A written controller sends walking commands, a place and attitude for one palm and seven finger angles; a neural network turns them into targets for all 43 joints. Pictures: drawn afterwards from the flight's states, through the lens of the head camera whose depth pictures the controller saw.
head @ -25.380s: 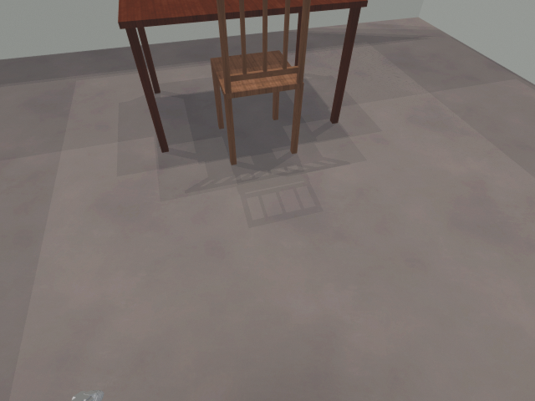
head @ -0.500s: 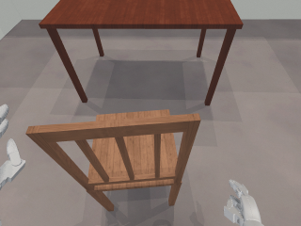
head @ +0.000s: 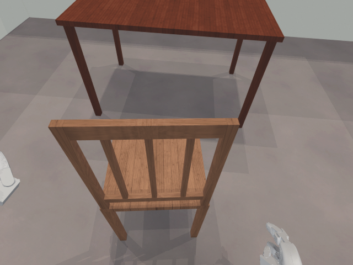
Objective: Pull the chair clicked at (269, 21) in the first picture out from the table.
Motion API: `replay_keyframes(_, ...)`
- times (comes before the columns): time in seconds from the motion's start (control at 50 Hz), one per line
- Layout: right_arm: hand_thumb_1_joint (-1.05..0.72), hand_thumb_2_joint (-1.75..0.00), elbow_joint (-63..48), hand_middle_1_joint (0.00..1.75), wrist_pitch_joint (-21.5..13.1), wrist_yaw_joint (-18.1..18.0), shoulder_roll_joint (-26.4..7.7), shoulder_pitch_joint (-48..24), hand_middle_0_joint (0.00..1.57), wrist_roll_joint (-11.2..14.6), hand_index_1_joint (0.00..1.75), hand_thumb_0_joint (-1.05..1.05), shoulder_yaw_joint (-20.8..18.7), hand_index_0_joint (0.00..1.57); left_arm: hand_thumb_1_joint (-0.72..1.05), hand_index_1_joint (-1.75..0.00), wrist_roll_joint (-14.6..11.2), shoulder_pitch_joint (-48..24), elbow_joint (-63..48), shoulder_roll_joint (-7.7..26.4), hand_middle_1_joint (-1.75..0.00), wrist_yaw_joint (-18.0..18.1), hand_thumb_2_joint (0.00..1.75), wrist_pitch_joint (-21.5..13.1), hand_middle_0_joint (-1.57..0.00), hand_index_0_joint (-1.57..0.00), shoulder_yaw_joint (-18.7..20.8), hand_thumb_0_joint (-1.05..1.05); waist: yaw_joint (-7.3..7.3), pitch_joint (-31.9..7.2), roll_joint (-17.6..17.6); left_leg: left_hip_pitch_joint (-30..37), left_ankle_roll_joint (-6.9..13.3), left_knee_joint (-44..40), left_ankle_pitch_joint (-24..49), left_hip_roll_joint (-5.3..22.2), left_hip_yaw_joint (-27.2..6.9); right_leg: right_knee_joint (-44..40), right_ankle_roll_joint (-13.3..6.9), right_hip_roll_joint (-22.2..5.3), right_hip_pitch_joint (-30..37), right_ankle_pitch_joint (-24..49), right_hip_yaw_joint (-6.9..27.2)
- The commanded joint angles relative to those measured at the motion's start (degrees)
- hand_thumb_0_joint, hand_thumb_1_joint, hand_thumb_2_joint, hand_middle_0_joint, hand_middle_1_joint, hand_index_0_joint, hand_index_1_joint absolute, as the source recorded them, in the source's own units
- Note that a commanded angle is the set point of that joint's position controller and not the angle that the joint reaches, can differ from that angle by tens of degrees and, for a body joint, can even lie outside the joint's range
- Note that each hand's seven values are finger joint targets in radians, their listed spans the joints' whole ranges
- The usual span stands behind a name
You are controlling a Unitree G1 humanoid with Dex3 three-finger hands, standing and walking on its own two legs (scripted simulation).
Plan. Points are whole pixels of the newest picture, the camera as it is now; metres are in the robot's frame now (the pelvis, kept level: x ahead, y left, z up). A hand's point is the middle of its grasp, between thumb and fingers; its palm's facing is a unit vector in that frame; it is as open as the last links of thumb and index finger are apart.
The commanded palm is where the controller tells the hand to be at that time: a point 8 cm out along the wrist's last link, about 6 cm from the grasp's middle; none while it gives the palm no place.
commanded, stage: step back with the hand held close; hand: left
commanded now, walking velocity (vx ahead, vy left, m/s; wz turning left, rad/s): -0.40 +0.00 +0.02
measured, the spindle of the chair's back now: (152, 171) +0.37 +0.10 -0.06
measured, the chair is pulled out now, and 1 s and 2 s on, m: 0.62 0.62 0.62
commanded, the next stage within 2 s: stop stepping back and stand still in 1.20 s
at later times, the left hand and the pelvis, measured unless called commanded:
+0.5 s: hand (9, 187) +0.19 +0.27 +0.17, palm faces +0.49 -0.70 -0.52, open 7.4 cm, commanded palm +0.12 +0.30 +0.19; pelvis -0.01 -0.01 -0.01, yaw +1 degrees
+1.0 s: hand (13, 217) +0.15 +0.24 +0.17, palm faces +0.45 -0.76 -0.47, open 7.4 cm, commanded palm +0.08 +0.28 +0.19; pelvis -0.06 -0.02 -0.01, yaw +1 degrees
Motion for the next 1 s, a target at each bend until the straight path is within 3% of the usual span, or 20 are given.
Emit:
replay_keyframes(0.0, -0.90, -0.90, -8.46, 0.30, -3.67, -0.66, -7.53, -5.96, 0.20, 0.05, 0.30, 0.00, -3.04, 0.20, 0.90, -0.30, 0.12, -1.55, -11.39, 10.77, -0.30, 1.18, 0.90, -4.10, -0.20, -0.20, 8.04, 0.00, -0.33, -4.46, 6.84, -16.98, 2.96, -13.85, -13.32, 5.72, -5.52, -1.03, -0.95, -2.53, 16.21, -8.68, 7.13)
replay_keyframes(0.12, -0.90, -0.90, -7.59, 0.30, -3.69, -0.35, -7.39, -5.21, 0.20, -0.42, 0.30, 0.00, -3.58, 0.20, 0.90, -0.30, 0.00, -1.48, -12.51, 10.49, -0.30, 1.09, 0.90, -4.64, -0.20, -0.20, 8.18, 0.00, -0.46, -6.75, 3.24, -15.63, 2.37, -10.28, -6.32, 5.28, -4.99, 0.39, -1.65, -3.85, 15.86, -0.28, 7.82)
replay_keyframes(0.24, -0.90, -0.90, -6.75, 0.30, -2.71, -0.04, -7.28, -5.93, 0.20, -0.73, 0.30, 0.00, -3.91, 0.20, 0.90, -0.30, 0.03, -0.01, -12.53, 11.60, -0.30, 1.23, 0.90, -5.27, -0.20, -0.20, 9.37, 0.00, -0.62, -8.69, 0.17, -12.40, 1.82, -7.49, -7.18, 3.56, -4.60, -4.56, -2.70, -5.93, 11.85, -5.01, 9.65)
replay_keyframes(0.28, -0.90, -0.90, -7.00, 0.30, -2.64, -0.03, -7.63, -6.21, 0.20, -0.75, 0.30, 0.00, -3.92, 0.20, 0.90, -0.30, 0.22, 0.35, -13.57, 11.78, -0.30, 1.18, 0.90, -5.67, -0.20, -0.20, 9.67, 0.00, -0.60, -8.88, 1.89, -13.83, 2.23, -8.96, -7.99, 4.33, -5.53, -3.51, -2.31, -5.02, 12.33, -6.58, 8.64)
replay_keyframes(0.4, -0.90, -0.90, -7.08, 0.30, -4.39, -0.83, -7.47, -7.01, 0.20, -0.38, 0.30, 0.00, -4.34, 0.20, 0.90, -0.30, 0.73, -0.01, -14.34, 12.31, -0.30, 0.90, 0.90, -6.91, -0.20, -0.20, 11.81, 0.00, -0.47, -9.44, 11.47, -26.51, 4.80, -14.23, -4.09, 10.68, -9.08, 13.27, -0.22, -0.52, 24.58, 7.49, 3.10)
replay_keyframes(0.46, -0.90, -0.90, -6.76, 0.30, -5.16, -0.69, -7.22, -5.50, 0.20, -0.65, 0.30, 0.00, -4.44, 0.20, 0.90, -0.30, 0.33, -1.59, -14.54, 10.90, -0.30, 0.34, 0.90, -7.38, -0.20, -0.20, 10.52, 0.00, -0.74, -8.76, 8.31, -26.17, 3.99, -10.20, -4.10, 9.33, -7.53, 13.15, -1.08, -1.78, 22.37, 9.11, 4.72)
replay_keyframes(0.5, -0.90, -0.90, -5.85, 0.30, -5.17, -0.68, -7.04, -4.85, 0.20, -0.56, 0.30, 0.00, -4.73, 0.20, 0.90, -0.30, 0.11, -2.62, -13.84, 11.88, -0.30, 0.35, 0.90, -7.52, -0.20, -0.20, 10.67, 0.00, -0.98, -8.63, 3.63, -22.41, 2.56, -5.33, -7.68, 5.55, -5.15, 7.42, -2.80, -4.85, 17.49, 9.15, 9.12)
replay_keyframes(0.56, -0.90, -0.90, -4.82, 0.30, -4.26, 0.07, -6.79, -4.34, 0.20, -1.42, 0.30, 0.00, -4.52, 0.20, 0.90, -0.30, -0.04, -3.21, -12.57, 11.94, -0.30, 0.65, 0.90, -7.30, -0.20, -0.20, 9.04, 0.00, -1.25, -8.56, -6.35, -10.13, 0.39, 5.10, -13.25, -0.61, -2.37, -10.82, -6.07, -12.28, 3.01, -10.37, 17.06)
replay_keyframes(0.6, -0.90, -0.90, -3.93, 0.30, -3.06, 0.27, -7.09, -5.67, 0.20, -1.68, 0.30, 0.00, -4.33, 0.20, 0.90, -0.30, 0.05, -2.53, -13.12, 14.53, -0.30, 1.37, 0.90, -6.95, -0.20, -0.20, 10.76, 0.00, -1.00, -10.22, -6.89, -5.00, 0.37, 7.10, -9.60, -0.78, -2.63, -14.36, -7.60, -14.61, 1.18, -15.44, 17.05)
replay_keyframes(0.66, -0.90, -0.90, -4.76, 0.30, -1.95, 0.20, -6.79, -6.57, 0.20, -1.49, 0.30, 0.00, -3.64, 0.20, 0.90, -0.30, -0.07, 0.30, -13.51, 12.85, -0.30, 1.06, 0.90, -7.46, -0.20, -0.20, 10.11, 0.00, -1.28, -9.66, -2.16, -4.48, 1.96, -5.59, -8.93, 2.47, -5.86, -9.70, -3.84, -8.56, 1.71, -16.65, 9.21)
replay_keyframes(0.68, -0.90, -0.90, -5.34, 0.30, -2.19, 0.02, -7.30, -6.93, 0.20, -1.40, 0.30, 0.00, -3.62, 0.20, 0.90, -0.30, 0.22, 0.21, -14.43, 12.80, -0.30, 1.04, 0.90, -7.99, -0.20, -0.20, 10.44, 0.00, -1.28, -8.28, 3.33, -8.85, 3.03, -10.96, -11.67, 5.39, -8.35, -5.41, -2.30, -5.13, 3.75, -17.99, 6.97)
replay_keyframes(0.7, -0.90, -0.90, -5.70, 0.30, -2.69, -0.43, -8.16, -8.39, 0.20, -1.28, 0.30, 0.00, -3.93, 0.20, 0.90, -0.30, 0.91, 0.41, -13.66, 13.85, -0.30, 1.26, 0.90, -8.31, -0.20, -0.20, 12.25, 0.00, -1.13, -7.03, 11.37, -18.96, 4.91, -16.66, -16.03, 9.80, -11.23, 3.09, -1.02, -1.74, 11.62, -15.84, 4.44)
replay_keyframes(0.72, -0.90, -0.90, -6.80, 0.30, -3.40, -0.50, -7.97, -7.24, 0.20, -0.81, 0.30, 0.00, -3.87, 0.20, 0.90, -0.30, 1.10, 0.64, -14.71, 11.42, -0.30, 0.84, 0.90, -8.48, -0.20, -0.20, 10.90, 0.00, -1.28, -7.65, 15.25, -26.50, 6.14, -19.52, -16.57, 13.18, -13.22, 11.81, -0.19, 1.20, 19.24, -9.18, 1.88)
replay_keyframes(0.76, -0.90, -0.90, -7.34, 0.30, -4.64, -0.50, -7.68, -6.51, 0.20, -0.14, 0.30, 0.00, -4.61, 0.20, 0.90, -0.30, 0.50, 1.12, -13.82, 10.95, -0.30, 0.10, 0.90, -8.13, -0.20, -0.20, 10.16, 0.00, -0.87, -7.79, 11.63, -25.27, 5.68, -15.25, -6.70, 13.87, -11.36, 15.20, -0.21, 1.49, 18.83, -1.81, 2.45)
replay_keyframes(0.8, -0.90, -0.90, -6.21, 0.30, -5.82, -0.58, -7.99, -7.00, 0.20, -0.34, 0.30, 0.00, -5.00, 0.20, 0.90, -0.30, 0.59, -0.18, -12.74, 12.47, -0.30, -0.33, 0.90, -8.69, -0.20, -0.20, 11.67, 0.00, -0.53, -6.17, 10.79, -25.13, 5.71, -13.03, -4.18, 13.50, -10.40, 14.67, -0.76, 0.43, 17.69, -2.66, 4.28)
replay_keyframes(0.82, -0.90, -0.90, -5.42, 0.30, -6.29, -0.50, -7.32, -5.85, 0.20, -0.70, 0.30, 0.00, -4.40, 0.20, 0.90, -0.30, -0.07, 0.25, -12.85, 10.84, -0.30, -0.72, 0.90, -9.44, -0.20, -0.20, 10.06, 0.00, -0.49, -5.17, 9.58, -20.64, 5.24, -10.77, 3.47, 12.59, -10.67, 11.04, -1.34, -0.08, 14.00, -0.89, 4.04)
replay_keyframes(0.86, -0.90, -0.90, -3.57, 0.30, -7.25, 0.07, -7.49, -5.04, 0.20, -1.70, 0.30, 0.00, -3.95, 0.20, 0.90, -0.30, -0.47, -1.14, -15.07, 10.72, -0.30, -1.19, 0.90, -10.65, -0.20, -0.20, 8.58, 0.00, -1.04, -10.67, 9.31, -7.22, 3.67, -5.53, 24.80, 11.32, -8.79, 6.19, -1.71, -1.43, 11.12, 10.77, 3.95)
replay_keyframes(0.9, -0.90, -0.90, -2.99, 0.30, -7.89, 0.18, -7.79, -5.91, 0.20, -1.44, 0.30, 0.00, -4.61, 0.20, 0.90, -0.30, -0.96, -1.73, -17.92, 12.27, -0.30, -1.47, 0.90, -10.86, -0.20, -0.20, 9.12, 0.00, -0.49, -14.90, 9.51, -3.26, 3.31, -5.45, 25.33, 11.73, -8.15, 9.57, -2.17, -1.00, 10.87, 3.82, 4.51)
replay_keyframes(0.94, -0.90, -0.90, -3.94, 0.30, -7.72, 0.54, -7.11, -6.75, 0.20, -1.54, 0.30, 0.00, -4.15, 0.20, 0.90, -0.30, -1.66, 0.53, -18.38, 11.58, -0.30, -1.67, 0.90, -10.98, -0.20, -0.20, 9.33, 0.00, -0.20, -14.65, 11.43, -6.15, 4.11, -5.03, 19.83, 12.51, -7.99, 8.60, -2.02, -1.04, 11.52, -0.34, 4.18)
replay_keyframes(0.98, -0.90, -0.90, -4.53, 0.30, -6.99, 0.43, -6.53, -7.26, 0.20, -1.16, 0.30, 0.00, -4.32, 0.20, 0.90, -0.30, -1.73, 0.91, -17.29, 13.45, -0.30, -1.65, 0.90, -11.08, -0.20, -0.20, 11.70, 0.00, -0.22, -12.70, 5.29, -12.33, 2.56, -1.06, 3.02, 8.40, -5.58, 4.19, -3.41, -3.64, 11.59, 2.49, 9.02)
